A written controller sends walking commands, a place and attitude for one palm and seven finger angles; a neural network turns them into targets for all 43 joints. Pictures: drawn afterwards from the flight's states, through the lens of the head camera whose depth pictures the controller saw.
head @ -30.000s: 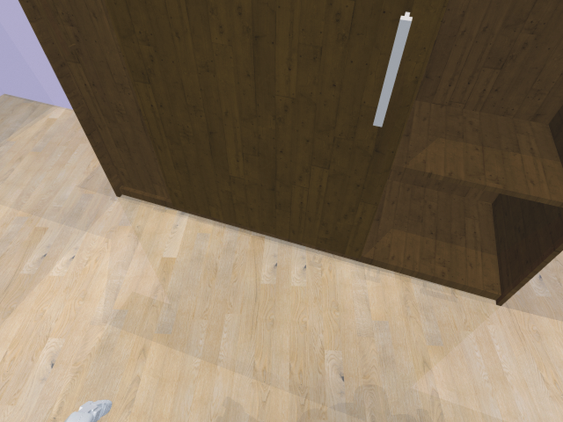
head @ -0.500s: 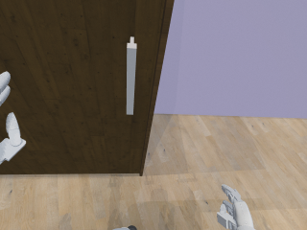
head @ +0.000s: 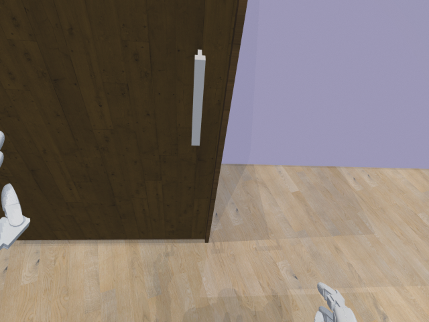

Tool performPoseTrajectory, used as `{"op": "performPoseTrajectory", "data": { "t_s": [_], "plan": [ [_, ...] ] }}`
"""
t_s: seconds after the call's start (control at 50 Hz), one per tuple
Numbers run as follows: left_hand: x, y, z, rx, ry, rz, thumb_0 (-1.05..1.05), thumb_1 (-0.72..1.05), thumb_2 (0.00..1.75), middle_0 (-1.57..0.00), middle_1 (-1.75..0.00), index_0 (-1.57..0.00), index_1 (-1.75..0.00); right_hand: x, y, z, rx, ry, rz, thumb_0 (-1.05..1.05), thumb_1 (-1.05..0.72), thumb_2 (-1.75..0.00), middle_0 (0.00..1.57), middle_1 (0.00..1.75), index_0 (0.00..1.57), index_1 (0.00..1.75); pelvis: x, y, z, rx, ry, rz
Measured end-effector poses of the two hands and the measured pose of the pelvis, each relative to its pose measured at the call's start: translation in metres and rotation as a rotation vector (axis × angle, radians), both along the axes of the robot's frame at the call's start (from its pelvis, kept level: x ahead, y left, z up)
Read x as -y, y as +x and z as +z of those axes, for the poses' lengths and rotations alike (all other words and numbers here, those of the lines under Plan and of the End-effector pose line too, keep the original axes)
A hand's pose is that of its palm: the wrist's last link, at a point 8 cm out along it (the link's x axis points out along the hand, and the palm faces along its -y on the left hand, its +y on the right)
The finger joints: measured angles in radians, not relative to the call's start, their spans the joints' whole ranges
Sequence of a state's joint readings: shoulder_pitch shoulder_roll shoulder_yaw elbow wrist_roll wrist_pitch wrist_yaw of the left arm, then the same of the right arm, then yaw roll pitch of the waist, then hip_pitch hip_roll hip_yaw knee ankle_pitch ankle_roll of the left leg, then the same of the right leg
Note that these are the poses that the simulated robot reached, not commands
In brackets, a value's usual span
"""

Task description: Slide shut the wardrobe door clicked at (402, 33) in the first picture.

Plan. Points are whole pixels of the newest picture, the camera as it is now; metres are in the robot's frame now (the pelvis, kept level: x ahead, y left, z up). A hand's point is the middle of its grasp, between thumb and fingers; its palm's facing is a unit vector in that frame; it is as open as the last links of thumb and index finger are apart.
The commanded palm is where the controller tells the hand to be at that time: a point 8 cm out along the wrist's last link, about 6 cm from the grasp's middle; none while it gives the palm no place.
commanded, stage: stop stepping back and stand still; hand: left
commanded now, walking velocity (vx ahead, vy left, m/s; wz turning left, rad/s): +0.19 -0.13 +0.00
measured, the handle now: (197, 101) +0.63 +0.06 +0.09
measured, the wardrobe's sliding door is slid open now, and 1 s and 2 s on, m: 0.00 0.00 0.00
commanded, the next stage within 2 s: let the arm hang, fingers relaxed in 0.92 s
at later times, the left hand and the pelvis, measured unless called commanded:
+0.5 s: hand (5, 236) +0.18 +0.26 +0.18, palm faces +0.46 -0.74 -0.49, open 7.4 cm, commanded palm +0.12 +0.30 +0.18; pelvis +0.00 +0.00 +0.00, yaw +4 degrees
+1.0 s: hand (11, 215) +0.22 +0.28 +0.16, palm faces +0.45 -0.75 -0.49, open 7.4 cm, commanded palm none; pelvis +0.03 +0.01 +0.00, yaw +4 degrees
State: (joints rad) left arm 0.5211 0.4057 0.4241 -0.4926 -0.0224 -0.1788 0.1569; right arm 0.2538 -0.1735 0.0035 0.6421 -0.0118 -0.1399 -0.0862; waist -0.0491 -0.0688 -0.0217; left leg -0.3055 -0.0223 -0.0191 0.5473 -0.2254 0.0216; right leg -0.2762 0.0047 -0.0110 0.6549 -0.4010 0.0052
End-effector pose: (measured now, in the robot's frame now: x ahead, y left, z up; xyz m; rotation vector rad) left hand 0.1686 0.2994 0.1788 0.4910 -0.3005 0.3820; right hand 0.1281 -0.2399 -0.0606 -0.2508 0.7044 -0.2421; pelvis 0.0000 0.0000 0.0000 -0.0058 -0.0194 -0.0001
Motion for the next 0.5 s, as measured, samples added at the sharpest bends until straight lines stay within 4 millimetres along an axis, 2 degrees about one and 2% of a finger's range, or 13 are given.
{"op": "performPoseTrajectory", "data": {
  "t_s": [0.1,0.18,0.3,0.4,0.5],
  "plan": [
    [-0.004,-0.029,0.015,-0.026,0.100,0.016,0.01,0.89,0.90,-0.21,-0.30,-0.21,-0.30,-0.015,-0.010,-0.011,-0.047,0.053,0.056,0.01,-0.91,-0.90,0.20,0.30,0.21,0.30,0.001,-0.009,0.002,-0.010,-0.021,0.019],
    [-0.016,-0.044,0.009,0.001,0.040,0.084,0.01,0.89,0.90,-0.21,-0.30,-0.22,-0.30,-0.016,-0.012,-0.020,-0.110,0.047,0.078,0.02,-0.90,-0.90,0.20,0.30,0.21,0.31,-0.005,-0.011,0.000,-0.001,-0.012,0.022],
    [-0.027,-0.033,-0.008,0.049,-0.036,0.126,0.01,0.89,0.90,-0.21,-0.30,-0.21,-0.30,-0.018,0.003,-0.026,-0.061,0.008,0.078,0.02,-0.91,-0.90,0.20,0.30,0.21,0.30,-0.014,-0.013,-0.014,0.028,0.012,0.042],
    [-0.010,-0.026,0.007,0.010,0.035,0.076,0.02,0.89,0.90,-0.21,-0.30,-0.21,-0.30,-0.032,0.015,-0.017,-0.017,0.085,0.113,0.02,-0.91,-0.90,0.20,0.30,0.20,0.30,-0.004,-0.008,-0.004,0.022,0.019,0.059],
    [0.002,-0.029,0.016,-0.025,0.104,0.067,0.01,0.89,0.90,-0.21,-0.30,-0.21,-0.30,-0.029,0.029,-0.025,-0.050,0.109,0.147,0.01,-0.91,-0.90,0.20,0.30,0.21,0.30,0.004,0.003,-0.004,0.001,0.004,0.066]
  ]
}}
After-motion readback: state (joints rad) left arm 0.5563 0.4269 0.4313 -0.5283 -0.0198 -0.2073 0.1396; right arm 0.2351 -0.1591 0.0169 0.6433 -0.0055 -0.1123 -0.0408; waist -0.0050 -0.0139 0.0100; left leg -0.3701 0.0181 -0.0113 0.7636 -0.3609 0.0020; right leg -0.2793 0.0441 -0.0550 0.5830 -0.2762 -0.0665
